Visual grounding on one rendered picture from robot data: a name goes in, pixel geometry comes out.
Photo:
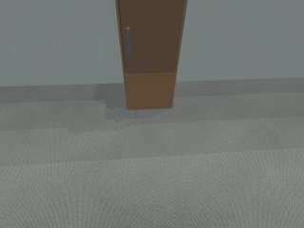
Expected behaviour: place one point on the handle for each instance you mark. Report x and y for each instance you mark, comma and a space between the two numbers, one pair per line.
128, 40

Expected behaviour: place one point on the cupboard door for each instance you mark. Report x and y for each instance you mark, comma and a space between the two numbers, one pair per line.
155, 31

